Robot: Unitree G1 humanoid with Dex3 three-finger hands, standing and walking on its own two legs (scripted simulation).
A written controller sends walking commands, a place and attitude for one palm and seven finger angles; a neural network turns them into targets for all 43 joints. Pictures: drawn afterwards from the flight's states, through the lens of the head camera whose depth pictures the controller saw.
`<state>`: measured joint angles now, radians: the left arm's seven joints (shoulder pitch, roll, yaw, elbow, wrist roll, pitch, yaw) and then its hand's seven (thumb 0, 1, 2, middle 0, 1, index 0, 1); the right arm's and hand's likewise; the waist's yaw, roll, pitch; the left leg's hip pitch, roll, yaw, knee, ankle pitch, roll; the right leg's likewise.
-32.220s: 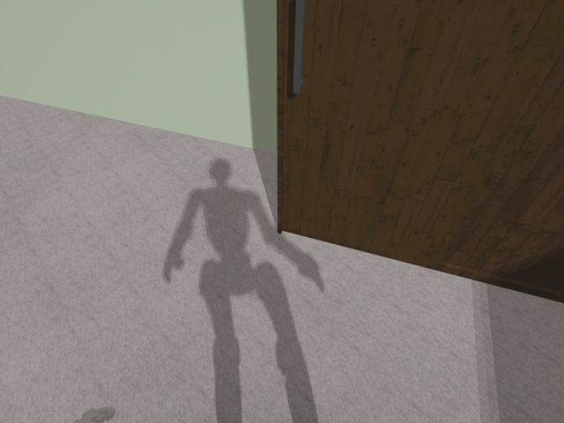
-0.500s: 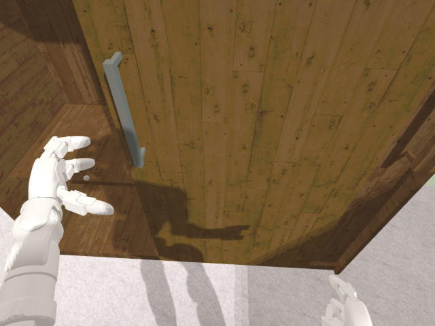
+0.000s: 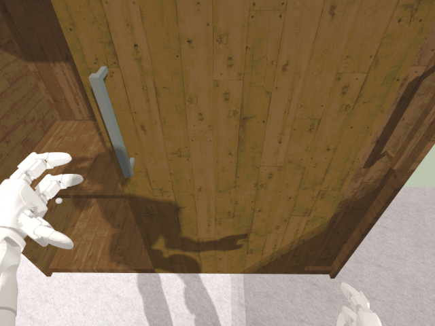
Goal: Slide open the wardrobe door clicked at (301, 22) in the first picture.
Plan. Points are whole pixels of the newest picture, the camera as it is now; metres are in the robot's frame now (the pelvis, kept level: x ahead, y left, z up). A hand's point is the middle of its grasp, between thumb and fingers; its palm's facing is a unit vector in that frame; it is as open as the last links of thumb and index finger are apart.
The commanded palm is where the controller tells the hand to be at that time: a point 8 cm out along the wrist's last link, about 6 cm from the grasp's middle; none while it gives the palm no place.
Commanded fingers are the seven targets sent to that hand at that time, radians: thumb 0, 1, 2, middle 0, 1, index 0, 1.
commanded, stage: draw the hand back to the body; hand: left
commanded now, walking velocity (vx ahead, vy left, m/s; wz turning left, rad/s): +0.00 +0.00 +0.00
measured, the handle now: (117, 128) +0.49 +0.27 +0.12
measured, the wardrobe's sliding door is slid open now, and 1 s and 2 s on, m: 0.49 0.49 0.49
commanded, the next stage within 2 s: step back with the hand held close in 1.30 s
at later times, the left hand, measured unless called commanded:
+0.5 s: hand (40, 217) +0.23 +0.29 +0.14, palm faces +0.45 -0.84 -0.29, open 12.9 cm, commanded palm +0.19 +0.32 +0.17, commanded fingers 0.00 0.17 0.55 -0.22 -0.73 -0.22 -0.73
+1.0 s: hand (46, 208) +0.23 +0.26 +0.18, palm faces +0.44 -0.81 -0.38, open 8.1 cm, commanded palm +0.18 +0.30 +0.19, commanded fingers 0.00 0.90 0.90 -0.20 -0.30 -0.20 -0.30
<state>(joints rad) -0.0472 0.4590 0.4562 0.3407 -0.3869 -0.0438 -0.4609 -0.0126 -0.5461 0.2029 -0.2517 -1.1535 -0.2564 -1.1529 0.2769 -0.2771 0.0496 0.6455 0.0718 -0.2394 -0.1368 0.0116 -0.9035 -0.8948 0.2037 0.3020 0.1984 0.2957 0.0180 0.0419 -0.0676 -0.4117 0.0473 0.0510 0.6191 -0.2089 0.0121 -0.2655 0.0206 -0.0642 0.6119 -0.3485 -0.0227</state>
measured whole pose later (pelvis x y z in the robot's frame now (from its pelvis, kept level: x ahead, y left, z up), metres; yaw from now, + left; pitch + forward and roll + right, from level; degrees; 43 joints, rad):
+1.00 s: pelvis +0.04 +0.00 +0.02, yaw -1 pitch -4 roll +0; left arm 0.49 0.35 0.33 -0.42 -0.09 -0.07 0.10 0.01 0.72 0.82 -0.21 -0.41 -0.22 -0.41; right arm 0.19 -0.23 0.02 0.64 0.00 -0.11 -0.08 0.01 -0.90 -0.90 0.20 0.30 0.20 0.30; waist 0.08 0.04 -0.01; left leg -0.16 0.02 0.08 0.41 -0.18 0.02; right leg -0.01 0.00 -0.04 0.37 -0.30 -0.01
